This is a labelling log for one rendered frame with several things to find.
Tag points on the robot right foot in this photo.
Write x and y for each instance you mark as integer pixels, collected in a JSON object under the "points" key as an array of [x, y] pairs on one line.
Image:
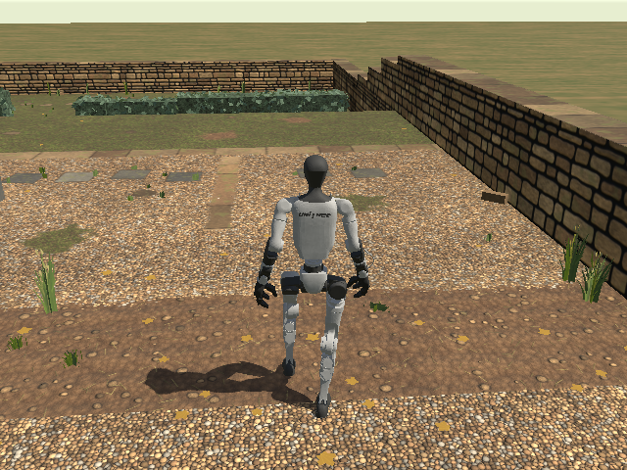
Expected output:
{"points": [[322, 409]]}

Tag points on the robot left forearm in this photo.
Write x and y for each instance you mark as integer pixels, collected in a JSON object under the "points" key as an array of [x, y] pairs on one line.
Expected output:
{"points": [[267, 264]]}

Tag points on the right robot hand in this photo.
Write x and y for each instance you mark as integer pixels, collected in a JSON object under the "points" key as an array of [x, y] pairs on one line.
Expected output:
{"points": [[363, 282]]}

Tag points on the robot right forearm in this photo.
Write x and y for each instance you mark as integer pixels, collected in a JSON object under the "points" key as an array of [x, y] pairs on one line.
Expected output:
{"points": [[359, 262]]}

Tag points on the left robot hand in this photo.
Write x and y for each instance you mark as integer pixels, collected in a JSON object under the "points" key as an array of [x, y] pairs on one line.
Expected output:
{"points": [[260, 293]]}

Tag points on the robot right upper arm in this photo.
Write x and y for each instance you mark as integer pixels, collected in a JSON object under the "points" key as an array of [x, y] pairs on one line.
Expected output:
{"points": [[349, 220]]}

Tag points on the humanoid robot head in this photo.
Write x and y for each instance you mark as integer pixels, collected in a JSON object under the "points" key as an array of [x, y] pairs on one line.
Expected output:
{"points": [[315, 169]]}

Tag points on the robot left upper arm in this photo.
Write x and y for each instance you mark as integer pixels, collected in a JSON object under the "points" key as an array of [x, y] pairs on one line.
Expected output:
{"points": [[283, 206]]}

